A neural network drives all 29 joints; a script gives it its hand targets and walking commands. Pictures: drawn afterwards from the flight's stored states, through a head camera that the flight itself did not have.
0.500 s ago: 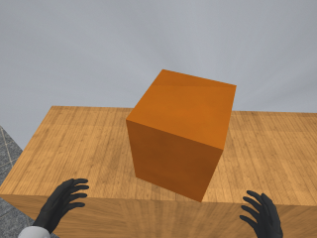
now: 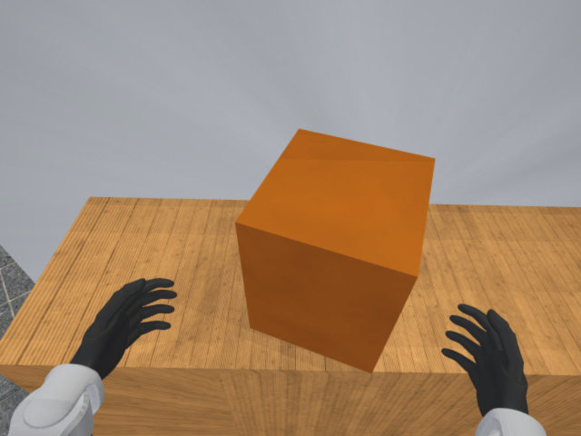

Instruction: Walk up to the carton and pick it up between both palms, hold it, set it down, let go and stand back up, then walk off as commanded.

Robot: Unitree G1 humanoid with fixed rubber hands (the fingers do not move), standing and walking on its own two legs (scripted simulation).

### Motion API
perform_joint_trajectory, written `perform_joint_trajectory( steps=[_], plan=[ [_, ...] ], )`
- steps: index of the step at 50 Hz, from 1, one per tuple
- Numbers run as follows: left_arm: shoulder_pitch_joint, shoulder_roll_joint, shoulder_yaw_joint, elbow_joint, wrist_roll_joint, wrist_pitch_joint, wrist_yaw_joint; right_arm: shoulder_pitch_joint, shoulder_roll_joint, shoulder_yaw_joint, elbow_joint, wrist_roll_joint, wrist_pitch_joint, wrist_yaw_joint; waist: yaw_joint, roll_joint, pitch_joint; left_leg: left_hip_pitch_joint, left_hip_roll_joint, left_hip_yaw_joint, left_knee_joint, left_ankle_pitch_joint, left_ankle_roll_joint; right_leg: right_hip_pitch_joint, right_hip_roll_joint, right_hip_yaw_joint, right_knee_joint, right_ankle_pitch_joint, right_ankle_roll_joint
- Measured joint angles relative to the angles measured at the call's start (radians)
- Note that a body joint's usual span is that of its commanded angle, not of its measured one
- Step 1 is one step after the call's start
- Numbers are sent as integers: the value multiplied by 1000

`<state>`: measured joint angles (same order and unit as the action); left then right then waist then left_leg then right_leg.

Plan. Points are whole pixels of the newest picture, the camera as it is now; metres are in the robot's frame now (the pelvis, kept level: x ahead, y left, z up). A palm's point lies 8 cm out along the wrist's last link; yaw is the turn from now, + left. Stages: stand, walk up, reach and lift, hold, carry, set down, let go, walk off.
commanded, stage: reach and lift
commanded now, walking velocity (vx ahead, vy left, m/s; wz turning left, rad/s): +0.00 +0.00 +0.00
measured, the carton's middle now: (335, 250) +0.37 -0.02 +0.07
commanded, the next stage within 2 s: none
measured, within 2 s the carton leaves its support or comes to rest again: neither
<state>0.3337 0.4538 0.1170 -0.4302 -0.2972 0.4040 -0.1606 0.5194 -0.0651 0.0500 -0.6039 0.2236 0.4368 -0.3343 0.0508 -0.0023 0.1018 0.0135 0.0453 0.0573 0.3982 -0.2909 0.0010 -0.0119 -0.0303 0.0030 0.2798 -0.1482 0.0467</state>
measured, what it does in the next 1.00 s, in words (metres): stands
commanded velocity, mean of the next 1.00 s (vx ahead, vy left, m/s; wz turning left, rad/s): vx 0.00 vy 0.00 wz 0.00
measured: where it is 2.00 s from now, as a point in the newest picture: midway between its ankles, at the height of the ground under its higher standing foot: outside the picture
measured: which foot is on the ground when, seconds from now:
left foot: down 0.00-1.00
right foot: down 0.00-1.00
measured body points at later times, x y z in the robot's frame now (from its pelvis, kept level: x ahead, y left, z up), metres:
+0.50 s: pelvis -0.01 +0.00 +0.00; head -0.02 +0.02 +0.45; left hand +0.28 +0.24 +0.14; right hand +0.24 -0.19 +0.13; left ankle -0.04 +0.11 -0.75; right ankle +0.01 -0.16 -0.75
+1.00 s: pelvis -0.03 +0.00 +0.00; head -0.03 +0.02 +0.45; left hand +0.35 +0.23 +0.19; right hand +0.30 -0.19 +0.16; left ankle -0.04 +0.11 -0.75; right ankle +0.01 -0.16 -0.75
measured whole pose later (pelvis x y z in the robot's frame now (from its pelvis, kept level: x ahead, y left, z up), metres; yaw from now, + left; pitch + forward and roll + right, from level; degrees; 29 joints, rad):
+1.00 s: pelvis -0.03 +0.00 +0.00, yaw +0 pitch -5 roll -1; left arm -0.53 0.51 0.15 0.04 -0.25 0.76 -0.17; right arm -0.33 -0.15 -0.06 -0.13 0.37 0.63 -0.36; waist -0.06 -0.04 0.10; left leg -0.07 0.03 0.06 0.40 -0.24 0.01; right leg -0.08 -0.03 0.03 0.27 -0.09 0.05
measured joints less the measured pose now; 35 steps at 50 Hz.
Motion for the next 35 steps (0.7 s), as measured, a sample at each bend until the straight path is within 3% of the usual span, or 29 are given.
perform_joint_trajectory(
  steps=[20, 35],
  plan=[
    [-322, -14, 53, 88, 27, 226, -21, -318, -65, -56, 82, 73, 134, -22, -40, -5, 1, 3, -5, 7, -12, 13, 2, -2, 0, 21, -4, 11, 9],
    [-600, 19, 62, 244, 45, 335, -24, -598, -82, -92, 250, 124, 190, -40, -71, -26, 4, -22, -5, 4, -12, 32, 1, -22, 1, 23, -13, 32, 7]
  ],
)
